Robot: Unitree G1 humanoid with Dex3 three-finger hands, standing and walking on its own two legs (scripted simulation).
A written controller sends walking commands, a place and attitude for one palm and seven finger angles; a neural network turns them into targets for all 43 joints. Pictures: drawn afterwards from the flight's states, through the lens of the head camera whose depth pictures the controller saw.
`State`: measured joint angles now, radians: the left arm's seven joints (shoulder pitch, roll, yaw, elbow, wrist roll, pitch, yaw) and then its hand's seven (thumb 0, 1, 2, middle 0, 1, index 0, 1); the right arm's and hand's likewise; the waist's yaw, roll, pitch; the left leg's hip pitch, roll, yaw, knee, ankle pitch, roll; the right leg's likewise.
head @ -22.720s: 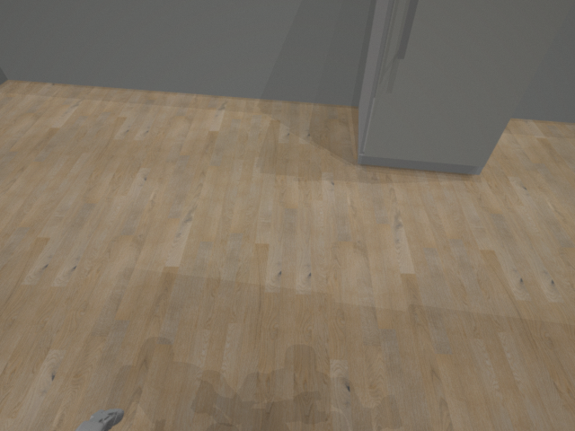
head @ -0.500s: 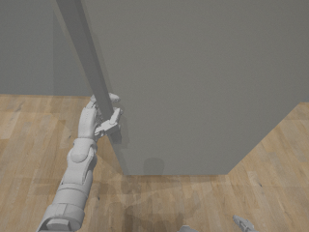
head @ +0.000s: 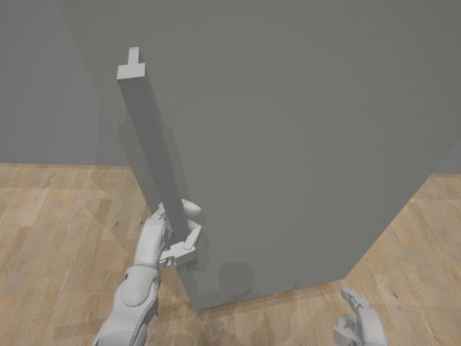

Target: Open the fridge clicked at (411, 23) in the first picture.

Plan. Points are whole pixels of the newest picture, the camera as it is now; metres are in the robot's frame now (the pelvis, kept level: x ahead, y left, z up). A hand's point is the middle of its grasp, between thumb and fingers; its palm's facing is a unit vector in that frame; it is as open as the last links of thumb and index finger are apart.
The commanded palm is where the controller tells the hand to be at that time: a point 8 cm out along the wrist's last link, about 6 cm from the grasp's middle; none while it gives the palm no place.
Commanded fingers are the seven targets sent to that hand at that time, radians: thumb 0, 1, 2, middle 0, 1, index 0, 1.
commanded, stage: walk backward, drawing the door open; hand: left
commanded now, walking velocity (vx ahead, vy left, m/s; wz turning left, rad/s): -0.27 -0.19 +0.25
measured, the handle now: (173, 196) +0.33 +0.10 +0.11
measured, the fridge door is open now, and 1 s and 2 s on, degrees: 13 38 72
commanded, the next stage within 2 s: stop walking and hold the door back in 1.90 s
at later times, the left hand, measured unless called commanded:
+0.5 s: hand (210, 300) +0.19 +0.04 +0.04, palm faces +0.06 -0.99 -0.15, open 6.1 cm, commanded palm +0.16 +0.09 +0.04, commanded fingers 0.00 0.90 0.90 -0.45 -1.40 -0.45 -1.40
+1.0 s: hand out of the picture +0.09 -0.04 +0.03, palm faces +0.40 -0.89 -0.23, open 6.6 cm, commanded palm +0.03 -0.01 +0.04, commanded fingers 0.00 0.90 0.90 -0.45 -1.40 -0.45 -1.40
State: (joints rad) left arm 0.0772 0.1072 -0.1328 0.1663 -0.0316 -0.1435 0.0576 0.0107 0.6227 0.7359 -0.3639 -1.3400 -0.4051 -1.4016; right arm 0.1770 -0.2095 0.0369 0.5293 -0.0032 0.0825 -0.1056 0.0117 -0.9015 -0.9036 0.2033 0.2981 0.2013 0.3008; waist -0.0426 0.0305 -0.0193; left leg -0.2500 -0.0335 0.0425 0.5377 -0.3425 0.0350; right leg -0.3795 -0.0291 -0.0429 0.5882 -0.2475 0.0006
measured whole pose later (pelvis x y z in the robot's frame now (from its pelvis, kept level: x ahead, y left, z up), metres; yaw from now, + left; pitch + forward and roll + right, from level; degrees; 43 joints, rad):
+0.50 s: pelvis -0.08 -0.08 +0.00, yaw +3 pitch -1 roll +2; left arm 0.13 0.11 -0.08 0.17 -0.03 -0.10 0.12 0.00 0.63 0.72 -0.36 -1.28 -0.39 -1.40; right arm 0.22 -0.21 0.02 0.57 -0.01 0.05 -0.10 0.01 -0.90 -0.90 0.20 0.30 0.20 0.30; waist -0.06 0.02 0.00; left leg -0.26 0.02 -0.03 0.43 -0.16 -0.05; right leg -0.37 0.02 -0.11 0.48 -0.13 -0.05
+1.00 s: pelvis -0.12 -0.28 -0.02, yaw +25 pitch +0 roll -1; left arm 0.10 0.17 -0.03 0.02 0.02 -0.08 0.06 -0.04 0.58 0.76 -0.37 -1.34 -0.32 -1.40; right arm 0.25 -0.17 -0.01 0.69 -0.02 -0.10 -0.09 0.01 -0.90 -0.90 0.21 0.30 0.20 0.30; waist -0.03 0.06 0.09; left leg -0.49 0.14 -0.18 0.68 -0.32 -0.07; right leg -0.29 -0.04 0.02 0.63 -0.37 0.02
